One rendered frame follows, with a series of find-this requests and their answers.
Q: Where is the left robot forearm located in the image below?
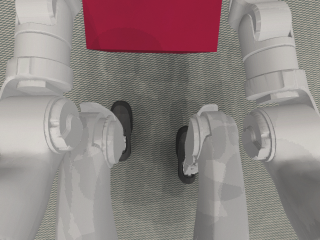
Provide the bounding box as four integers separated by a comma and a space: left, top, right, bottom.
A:
0, 0, 82, 101

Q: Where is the robot right foot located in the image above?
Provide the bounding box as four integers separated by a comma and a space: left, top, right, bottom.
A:
175, 125, 196, 184

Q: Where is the robot left upper arm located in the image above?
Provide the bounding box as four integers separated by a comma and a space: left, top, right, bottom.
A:
0, 95, 83, 240

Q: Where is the carton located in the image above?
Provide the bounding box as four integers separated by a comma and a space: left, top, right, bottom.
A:
82, 0, 222, 54

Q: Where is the robot left shin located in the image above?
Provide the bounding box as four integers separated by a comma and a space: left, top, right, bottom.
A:
79, 102, 126, 158

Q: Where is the right robot forearm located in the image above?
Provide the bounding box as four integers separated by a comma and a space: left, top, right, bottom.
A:
227, 0, 320, 117

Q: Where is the robot right upper arm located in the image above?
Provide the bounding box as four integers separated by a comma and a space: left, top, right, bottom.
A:
241, 103, 320, 240

